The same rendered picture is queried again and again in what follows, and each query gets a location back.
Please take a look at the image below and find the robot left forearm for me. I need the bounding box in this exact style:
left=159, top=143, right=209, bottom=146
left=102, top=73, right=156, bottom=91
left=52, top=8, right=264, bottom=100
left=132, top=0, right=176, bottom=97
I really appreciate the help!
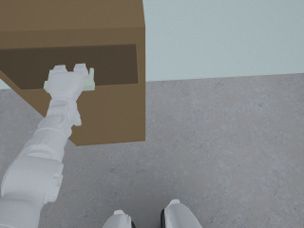
left=1, top=96, right=77, bottom=197

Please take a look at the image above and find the robot left upper arm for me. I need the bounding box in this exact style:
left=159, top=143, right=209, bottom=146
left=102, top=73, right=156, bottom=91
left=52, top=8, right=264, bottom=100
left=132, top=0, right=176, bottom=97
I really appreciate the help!
left=0, top=155, right=64, bottom=228

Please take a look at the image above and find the drawer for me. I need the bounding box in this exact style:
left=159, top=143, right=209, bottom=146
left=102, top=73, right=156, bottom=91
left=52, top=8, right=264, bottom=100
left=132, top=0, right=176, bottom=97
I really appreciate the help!
left=0, top=44, right=139, bottom=90

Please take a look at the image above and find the left robot hand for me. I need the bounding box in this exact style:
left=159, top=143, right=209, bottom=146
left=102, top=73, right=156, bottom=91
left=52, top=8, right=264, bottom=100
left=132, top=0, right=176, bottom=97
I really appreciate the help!
left=47, top=63, right=89, bottom=126

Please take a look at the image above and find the cabinet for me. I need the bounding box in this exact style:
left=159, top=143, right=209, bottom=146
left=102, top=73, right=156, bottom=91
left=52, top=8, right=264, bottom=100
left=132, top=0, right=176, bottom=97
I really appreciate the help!
left=0, top=0, right=146, bottom=146

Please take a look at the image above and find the robot thigh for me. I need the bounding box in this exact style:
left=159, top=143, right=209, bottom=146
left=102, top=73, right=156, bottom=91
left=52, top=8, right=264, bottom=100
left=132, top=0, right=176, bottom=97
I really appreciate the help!
left=164, top=203, right=202, bottom=228
left=103, top=214, right=132, bottom=228

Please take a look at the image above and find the left robot thigh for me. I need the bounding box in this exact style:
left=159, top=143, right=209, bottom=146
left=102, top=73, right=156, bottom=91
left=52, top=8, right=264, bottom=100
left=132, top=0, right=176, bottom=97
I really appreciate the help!
left=103, top=214, right=132, bottom=228

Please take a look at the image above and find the right robot thigh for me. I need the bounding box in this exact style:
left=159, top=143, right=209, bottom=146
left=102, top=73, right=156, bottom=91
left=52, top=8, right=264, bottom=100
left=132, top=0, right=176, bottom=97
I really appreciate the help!
left=164, top=203, right=202, bottom=228

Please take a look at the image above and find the handle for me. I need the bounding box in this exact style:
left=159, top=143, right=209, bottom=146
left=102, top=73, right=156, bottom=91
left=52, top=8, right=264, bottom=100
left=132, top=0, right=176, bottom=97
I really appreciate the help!
left=43, top=67, right=95, bottom=93

